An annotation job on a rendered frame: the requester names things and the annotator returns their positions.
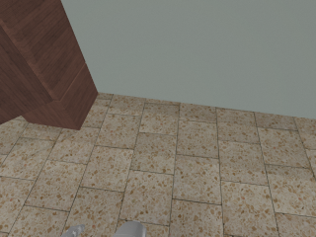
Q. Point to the cupboard door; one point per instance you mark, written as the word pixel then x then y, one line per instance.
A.
pixel 20 89

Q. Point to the robot left hand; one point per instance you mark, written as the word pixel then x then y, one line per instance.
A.
pixel 74 231

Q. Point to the left robot thigh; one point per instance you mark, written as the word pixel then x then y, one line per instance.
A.
pixel 131 229

